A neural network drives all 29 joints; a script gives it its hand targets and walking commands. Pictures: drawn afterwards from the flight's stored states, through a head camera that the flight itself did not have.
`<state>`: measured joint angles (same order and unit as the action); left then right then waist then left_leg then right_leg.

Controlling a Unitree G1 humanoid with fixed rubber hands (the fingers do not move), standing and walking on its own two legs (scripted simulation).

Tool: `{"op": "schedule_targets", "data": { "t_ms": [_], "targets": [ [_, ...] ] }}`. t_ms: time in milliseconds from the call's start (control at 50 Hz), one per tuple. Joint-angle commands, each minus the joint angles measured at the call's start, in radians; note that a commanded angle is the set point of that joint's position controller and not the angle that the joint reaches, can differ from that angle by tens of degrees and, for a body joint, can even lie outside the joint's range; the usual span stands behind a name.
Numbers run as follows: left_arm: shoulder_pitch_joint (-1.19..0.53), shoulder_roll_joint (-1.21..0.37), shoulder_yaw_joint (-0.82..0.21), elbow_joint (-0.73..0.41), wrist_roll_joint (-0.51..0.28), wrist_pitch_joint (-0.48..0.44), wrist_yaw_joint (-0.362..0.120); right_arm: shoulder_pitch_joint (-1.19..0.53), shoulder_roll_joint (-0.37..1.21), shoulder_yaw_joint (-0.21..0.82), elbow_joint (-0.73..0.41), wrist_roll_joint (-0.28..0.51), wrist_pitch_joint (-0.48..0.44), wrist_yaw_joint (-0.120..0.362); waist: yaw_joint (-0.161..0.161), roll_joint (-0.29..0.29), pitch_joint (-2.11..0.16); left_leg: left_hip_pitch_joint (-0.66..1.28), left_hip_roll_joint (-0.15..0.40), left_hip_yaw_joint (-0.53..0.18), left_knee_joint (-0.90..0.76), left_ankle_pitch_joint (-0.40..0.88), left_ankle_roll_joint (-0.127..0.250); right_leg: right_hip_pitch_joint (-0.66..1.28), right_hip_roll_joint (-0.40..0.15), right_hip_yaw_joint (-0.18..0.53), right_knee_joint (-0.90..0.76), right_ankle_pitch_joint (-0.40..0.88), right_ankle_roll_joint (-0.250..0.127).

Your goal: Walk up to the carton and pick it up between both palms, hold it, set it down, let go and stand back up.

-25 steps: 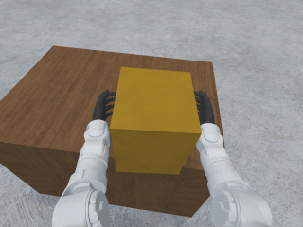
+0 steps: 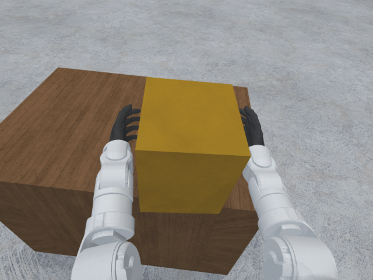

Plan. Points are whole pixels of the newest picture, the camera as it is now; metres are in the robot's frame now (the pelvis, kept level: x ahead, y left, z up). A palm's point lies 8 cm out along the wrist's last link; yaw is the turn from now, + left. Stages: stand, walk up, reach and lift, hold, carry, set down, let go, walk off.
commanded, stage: reach and lift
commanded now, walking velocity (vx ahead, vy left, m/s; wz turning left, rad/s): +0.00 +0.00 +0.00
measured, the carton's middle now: (185, 149) +0.40 +0.00 +0.06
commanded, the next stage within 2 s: hold in 1.60 s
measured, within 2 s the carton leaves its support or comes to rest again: neither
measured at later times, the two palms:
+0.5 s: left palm (108, 138) +0.36 +0.16 +0.15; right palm (252, 131) +0.37 -0.13 +0.16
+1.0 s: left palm (110, 128) +0.36 +0.15 +0.18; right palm (261, 122) +0.36 -0.14 +0.19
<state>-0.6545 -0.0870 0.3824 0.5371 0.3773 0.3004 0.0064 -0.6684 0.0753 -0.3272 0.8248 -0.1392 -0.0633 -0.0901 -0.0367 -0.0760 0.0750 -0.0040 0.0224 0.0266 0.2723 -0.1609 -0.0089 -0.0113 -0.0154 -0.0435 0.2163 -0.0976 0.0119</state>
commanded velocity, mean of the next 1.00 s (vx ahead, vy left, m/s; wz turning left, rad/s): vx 0.00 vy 0.00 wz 0.00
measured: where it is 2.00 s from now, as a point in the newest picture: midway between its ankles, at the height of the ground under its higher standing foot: outside the picture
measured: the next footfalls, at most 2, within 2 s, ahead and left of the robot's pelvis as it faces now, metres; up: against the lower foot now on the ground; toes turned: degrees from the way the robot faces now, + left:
none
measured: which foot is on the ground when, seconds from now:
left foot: down 0.00-1.00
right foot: down 0.00-1.00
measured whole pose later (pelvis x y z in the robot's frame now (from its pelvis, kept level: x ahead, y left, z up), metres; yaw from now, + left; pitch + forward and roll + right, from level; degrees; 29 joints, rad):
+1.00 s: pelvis -0.01 -0.01 +0.00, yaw +2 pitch -11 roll -1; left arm -0.63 -0.07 0.37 0.15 0.42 0.68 -0.09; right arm -0.72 0.03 -0.10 0.60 0.09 0.17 -0.15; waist -0.11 -0.07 0.11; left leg 0.07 0.02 0.00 0.29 -0.16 -0.01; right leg 0.07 -0.01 -0.07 0.24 -0.11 0.00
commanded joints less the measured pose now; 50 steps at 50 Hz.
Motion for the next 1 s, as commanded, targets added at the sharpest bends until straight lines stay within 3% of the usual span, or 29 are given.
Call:
{"op": "schedule_targets", "data": {
  "t_ms": [0,80,160,260,400,480,660,720,860,980],
  "targets": [
    [-0.511,-0.476,-0.369,-0.112,-0.079,0.007,-0.145,-0.567,0.368,0.324,-0.168,0.036,-0.037,0.118,-0.011,0.063,-0.406,0.089,-0.045,0.067,0.006,0.258,-0.035,0.143,0.053,-0.068,0.019,0.148,0.013],
    [-0.504,-0.453,-0.388,-0.181,-0.085,0.055,-0.151,-0.573,0.358,0.38,-0.209,0.099,-0.005,0.103,-0.01,0.063,-0.408,0.087,-0.046,0.058,0.007,0.249,-0.028,0.161,0.048,-0.064,0.026,0.172,0.019],
    [-0.496,-0.44,-0.41,-0.265,-0.092,0.098,-0.16,-0.532,0.359,0.414,-0.225,0.146,0.034,0.091,-0.032,0.083,-0.392,0.102,-0.049,0.051,0.016,0.263,-0.034,0.165,0.049,-0.066,0.034,0.194,0.021],
    [-0.469,-0.424,-0.416,-0.349,-0.095,0.15,-0.182,-0.526,0.356,0.469,-0.299,0.195,0.07,0.068,-0.046,0.068,-0.38,0.1,-0.058,0.043,0.024,0.272,-0.027,0.189,0.048,-0.065,0.048,0.25,0.026],
    [-0.442,-0.407,-0.438,-0.449,-0.094,0.223,-0.215,-0.506,0.338,0.504,-0.383,0.232,0.113,0.041,-0.075,0.058,-0.346,0.104,-0.057,0.042,0.017,0.25,-0.026,0.194,0.05,-0.077,0.037,0.228,0.031],
    [-0.446,-0.417,-0.474,-0.488,-0.106,0.248,-0.213,-0.512,0.332,0.519,-0.428,0.248,0.129,0.039,-0.086,0.088,-0.352,0.112,-0.052,0.036,0.021,0.257,-0.035,0.175,0.054,-0.087,0.034,0.193,0.022],
    [-0.49,-0.394,-0.445,-0.457,-0.099,0.298,-0.206,-0.564,0.301,0.476,-0.412,0.245,0.159,0.056,-0.085,0.085,-0.32,0.071,-0.035,0.041,-0.013,0.121,-0.021,0.132,0.05,-0.095,0.017,0.025,0.011],
    [-0.496,-0.386,-0.428,-0.445,-0.092,0.301,-0.204,-0.583,0.304,0.476,-0.407,0.241,0.156,0.062,-0.068,0.082,-0.337,0.076,-0.034,0.046,-0.011,0.132,-0.016,0.142,0.051,-0.094,0.021,0.037,0.011],
    [-0.503,-0.358,-0.374,-0.436,-0.072,0.326,-0.218,-0.596,0.319,0.48,-0.384,0.244,0.177,0.052,-0.061,0.062,-0.31,0.06,-0.044,0.055,-0.022,0.133,-0.001,0.193,0.045,-0.087,0.016,0.078,0.02],
    [-0.516,-0.374,-0.41,-0.495,-0.091,0.339,-0.229,-0.598,0.345,0.516,-0.432,0.272,0.19,0.035,-0.083,0.079,-0.347,0.09,-0.052,0.041,0.004,0.219,-0.008,0.223,0.046,-0.089,0.032,0.178,0.024]
  ]
}}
